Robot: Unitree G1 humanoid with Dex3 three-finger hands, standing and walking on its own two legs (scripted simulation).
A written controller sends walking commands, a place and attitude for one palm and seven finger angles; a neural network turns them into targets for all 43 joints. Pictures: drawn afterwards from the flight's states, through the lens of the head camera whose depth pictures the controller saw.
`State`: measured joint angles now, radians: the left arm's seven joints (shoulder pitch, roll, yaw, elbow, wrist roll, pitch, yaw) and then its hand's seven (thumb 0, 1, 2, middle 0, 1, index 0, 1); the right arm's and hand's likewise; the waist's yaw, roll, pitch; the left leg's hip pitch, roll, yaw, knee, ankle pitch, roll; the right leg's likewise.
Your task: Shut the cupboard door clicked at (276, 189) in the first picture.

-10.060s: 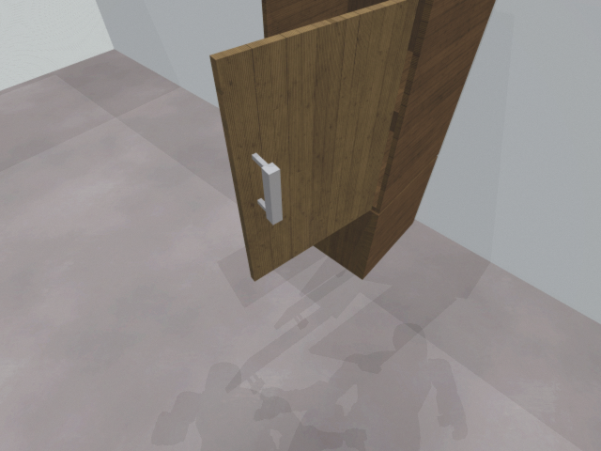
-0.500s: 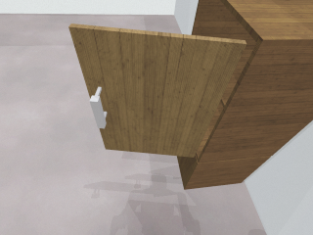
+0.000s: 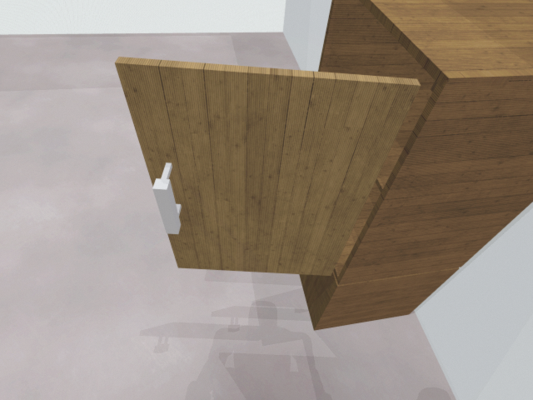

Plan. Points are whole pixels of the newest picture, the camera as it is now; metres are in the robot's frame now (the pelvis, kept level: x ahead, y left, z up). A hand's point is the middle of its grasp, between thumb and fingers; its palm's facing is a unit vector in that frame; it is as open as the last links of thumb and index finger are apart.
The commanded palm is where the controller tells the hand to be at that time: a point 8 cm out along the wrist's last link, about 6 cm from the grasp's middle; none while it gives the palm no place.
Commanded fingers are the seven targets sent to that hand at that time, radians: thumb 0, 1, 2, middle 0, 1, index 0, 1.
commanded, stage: come to a stop and stand still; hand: left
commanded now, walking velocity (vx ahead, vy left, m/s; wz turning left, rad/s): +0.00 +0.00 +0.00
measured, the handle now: (170, 199) +0.45 +0.22 -0.01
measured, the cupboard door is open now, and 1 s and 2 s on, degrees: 78 78 78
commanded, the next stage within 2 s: look again from close up in 0.22 s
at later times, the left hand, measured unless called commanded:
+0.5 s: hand out of the picture +0.01 +0.18 -0.19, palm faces +0.01 -0.97 -0.22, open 7.4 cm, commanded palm none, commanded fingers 0.00 0.90 0.90 -0.20 -0.30 -0.20 -0.30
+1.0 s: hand out of the picture +0.06 +0.18 -0.10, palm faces +0.21 -0.96 -0.17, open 7.3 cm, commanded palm +0.06 +0.22 -0.07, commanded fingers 0.00 0.90 0.90 -0.31 -0.42 -0.31 -0.42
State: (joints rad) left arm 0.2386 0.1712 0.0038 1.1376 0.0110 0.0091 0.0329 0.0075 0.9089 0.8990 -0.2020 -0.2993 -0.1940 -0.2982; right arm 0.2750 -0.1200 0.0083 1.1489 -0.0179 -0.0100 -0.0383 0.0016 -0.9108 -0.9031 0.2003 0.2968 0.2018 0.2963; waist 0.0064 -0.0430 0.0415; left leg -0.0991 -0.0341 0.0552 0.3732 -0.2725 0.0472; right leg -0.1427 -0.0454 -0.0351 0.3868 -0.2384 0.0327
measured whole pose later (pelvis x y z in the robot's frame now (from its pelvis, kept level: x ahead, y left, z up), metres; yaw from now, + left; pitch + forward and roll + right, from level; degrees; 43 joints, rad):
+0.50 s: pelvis +0.00 +0.01 -0.01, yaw +0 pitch -1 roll -1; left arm 0.27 0.16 -0.01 1.09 0.02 -0.03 0.06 0.01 0.91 0.90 -0.20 -0.30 -0.20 -0.30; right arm 0.28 -0.17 -0.01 1.05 -0.02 -0.02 -0.04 0.00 -0.91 -0.90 0.20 0.30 0.20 0.30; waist -0.01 0.01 0.04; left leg -0.16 -0.04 0.05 0.51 -0.35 0.06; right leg -0.19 -0.05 -0.04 0.50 -0.30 0.04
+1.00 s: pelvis -0.05 -0.01 -0.01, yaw +1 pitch -2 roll +0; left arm 0.52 0.19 0.02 0.29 -0.12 0.00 0.09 0.02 0.91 0.90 -0.21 -0.31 -0.21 -0.31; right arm 0.38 -0.18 0.03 0.89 0.03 -0.22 -0.07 0.01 -0.91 -0.90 0.20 0.30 0.20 0.30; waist -0.01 -0.02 0.02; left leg -0.25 -0.03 0.05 0.57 -0.29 0.04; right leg -0.29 -0.06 -0.04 0.59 -0.27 0.00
